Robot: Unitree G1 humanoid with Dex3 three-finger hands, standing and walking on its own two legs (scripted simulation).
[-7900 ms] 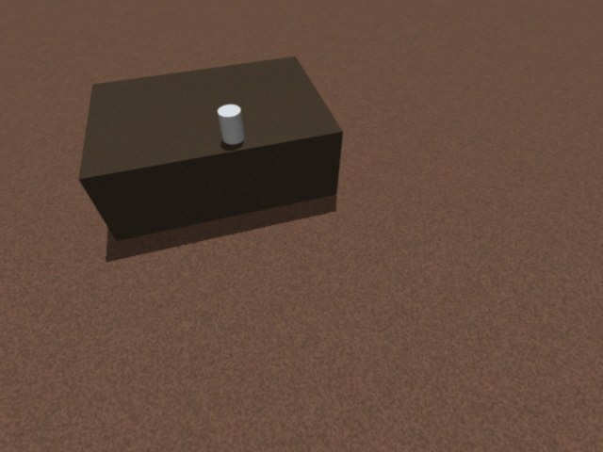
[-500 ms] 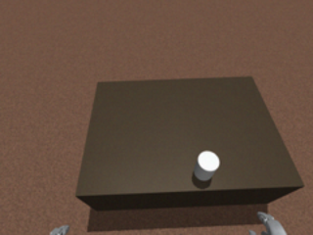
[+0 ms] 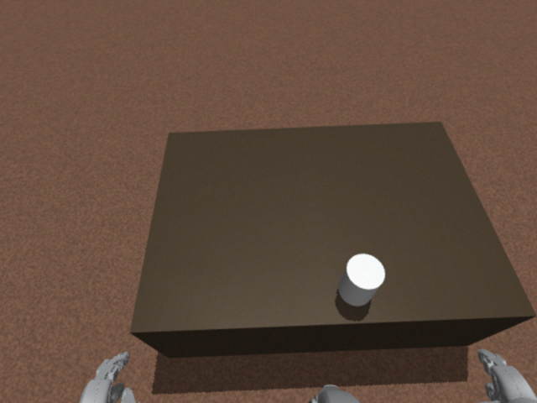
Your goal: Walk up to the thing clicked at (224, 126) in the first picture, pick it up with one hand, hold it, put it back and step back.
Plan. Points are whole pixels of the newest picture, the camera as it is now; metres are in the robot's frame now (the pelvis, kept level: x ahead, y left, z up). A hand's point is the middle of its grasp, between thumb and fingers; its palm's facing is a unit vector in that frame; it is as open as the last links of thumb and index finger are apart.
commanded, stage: go down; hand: right
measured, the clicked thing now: (360, 280) +0.42 -0.21 -0.33
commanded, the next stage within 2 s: none
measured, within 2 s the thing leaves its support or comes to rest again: neither
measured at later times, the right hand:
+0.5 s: hand (481, 400) +0.15 -0.30 -0.11, palm faces +0.07 +0.95 -0.30, open 17.6 cm
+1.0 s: hand (509, 319) +0.25 -0.35 -0.06, palm faces +0.16 +0.97 -0.21, open 17.6 cm
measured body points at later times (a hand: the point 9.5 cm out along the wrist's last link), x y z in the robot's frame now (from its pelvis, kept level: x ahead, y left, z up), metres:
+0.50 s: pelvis +0.00 +0.00 -0.02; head +0.06 -0.01 +0.43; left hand +0.15 +0.26 -0.10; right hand +0.14 -0.35 -0.09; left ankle -0.05 +0.14 -0.71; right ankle +0.04 -0.11 -0.71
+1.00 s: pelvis -0.01 +0.00 -0.02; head +0.05 -0.02 +0.42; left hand +0.10 +0.28 -0.11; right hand +0.24 -0.40 -0.05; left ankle -0.05 +0.14 -0.71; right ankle +0.04 -0.11 -0.71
